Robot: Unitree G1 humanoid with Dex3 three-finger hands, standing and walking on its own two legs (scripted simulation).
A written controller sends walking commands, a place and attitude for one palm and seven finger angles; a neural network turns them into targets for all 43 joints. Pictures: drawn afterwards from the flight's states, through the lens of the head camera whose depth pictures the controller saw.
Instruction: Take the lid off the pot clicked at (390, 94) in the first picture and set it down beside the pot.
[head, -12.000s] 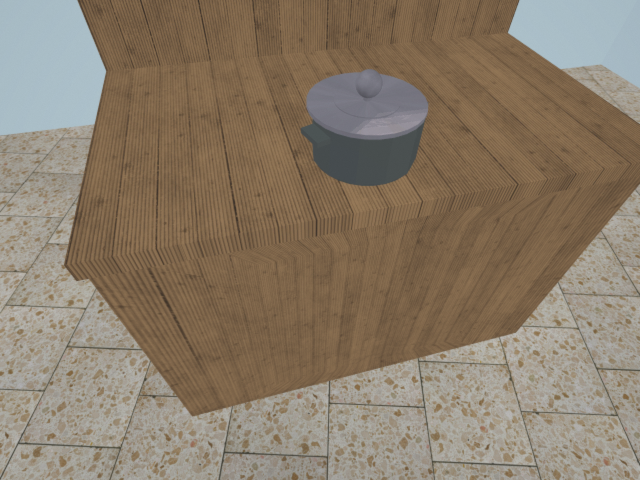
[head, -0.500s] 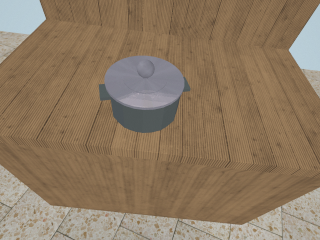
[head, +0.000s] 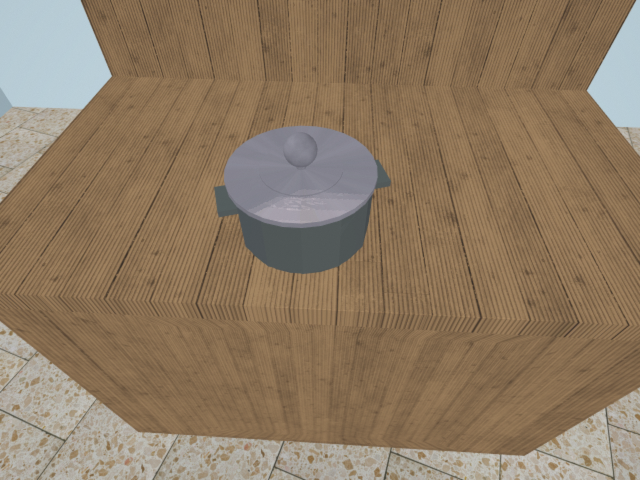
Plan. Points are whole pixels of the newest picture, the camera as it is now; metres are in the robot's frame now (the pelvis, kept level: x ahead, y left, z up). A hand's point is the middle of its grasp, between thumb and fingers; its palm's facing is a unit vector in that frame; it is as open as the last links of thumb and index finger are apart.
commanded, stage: come to a stop and stand still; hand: left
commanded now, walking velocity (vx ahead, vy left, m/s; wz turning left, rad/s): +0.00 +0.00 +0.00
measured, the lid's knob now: (300, 149) +0.48 +0.06 +0.17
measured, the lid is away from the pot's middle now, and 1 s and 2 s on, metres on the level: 0.00 0.00 0.00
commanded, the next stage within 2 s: look again from close up in 0.16 s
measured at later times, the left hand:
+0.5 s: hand out of the picture -0.01 +0.18 -0.18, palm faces +0.03 -0.99 -0.17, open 7.4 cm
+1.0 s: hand out of the picture -0.03 +0.19 -0.18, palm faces +0.04 -0.99 -0.16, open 7.4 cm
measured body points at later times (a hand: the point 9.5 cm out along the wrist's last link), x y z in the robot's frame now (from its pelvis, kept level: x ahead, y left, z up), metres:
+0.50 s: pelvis +0.00 +0.01 +0.00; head +0.03 +0.03 +0.45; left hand -0.01 +0.23 -0.16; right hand +0.03 -0.22 -0.14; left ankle +0.00 +0.06 -0.73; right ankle -0.05 -0.11 -0.73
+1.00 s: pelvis -0.01 +0.02 +0.01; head +0.01 +0.05 +0.46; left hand -0.03 +0.24 -0.16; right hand +0.01 -0.21 -0.14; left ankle +0.00 +0.06 -0.73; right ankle -0.05 -0.11 -0.73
